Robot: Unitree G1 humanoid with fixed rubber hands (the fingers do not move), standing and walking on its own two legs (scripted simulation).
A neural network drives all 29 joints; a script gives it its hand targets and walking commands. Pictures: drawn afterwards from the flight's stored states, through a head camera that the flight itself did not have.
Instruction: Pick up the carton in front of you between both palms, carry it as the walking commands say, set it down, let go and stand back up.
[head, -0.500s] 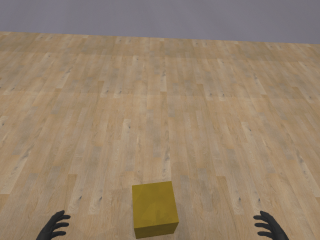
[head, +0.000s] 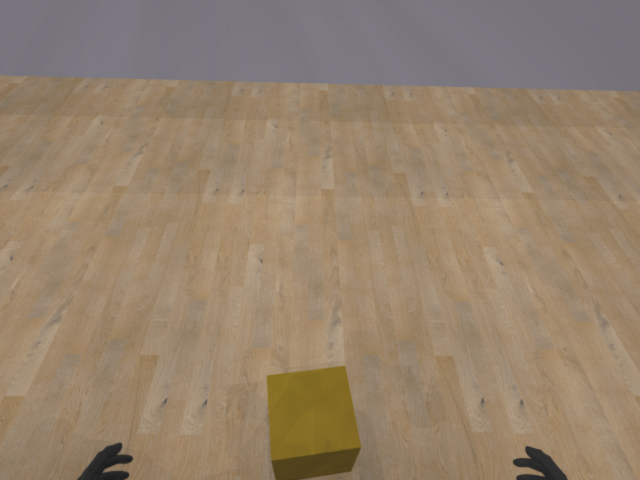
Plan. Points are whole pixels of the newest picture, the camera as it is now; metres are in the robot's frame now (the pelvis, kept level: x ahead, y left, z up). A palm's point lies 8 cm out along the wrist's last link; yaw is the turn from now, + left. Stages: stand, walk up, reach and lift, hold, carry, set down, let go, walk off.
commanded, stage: stand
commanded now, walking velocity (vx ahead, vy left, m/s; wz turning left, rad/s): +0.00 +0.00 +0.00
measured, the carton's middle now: (310, 425) +0.38 +0.01 -0.65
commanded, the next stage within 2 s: none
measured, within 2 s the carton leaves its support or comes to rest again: neither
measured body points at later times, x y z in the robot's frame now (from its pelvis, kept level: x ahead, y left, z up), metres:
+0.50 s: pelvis -0.01 +0.00 +0.00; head -0.02 +0.00 +0.45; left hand +0.09 +0.31 -0.11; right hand +0.09 -0.32 -0.11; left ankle -0.01 +0.11 -0.74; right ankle -0.03 -0.13 -0.74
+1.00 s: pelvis -0.02 +0.00 +0.00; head -0.02 +0.00 +0.45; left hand +0.08 +0.31 -0.11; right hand +0.08 -0.32 -0.11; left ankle -0.01 +0.11 -0.74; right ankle -0.03 -0.13 -0.74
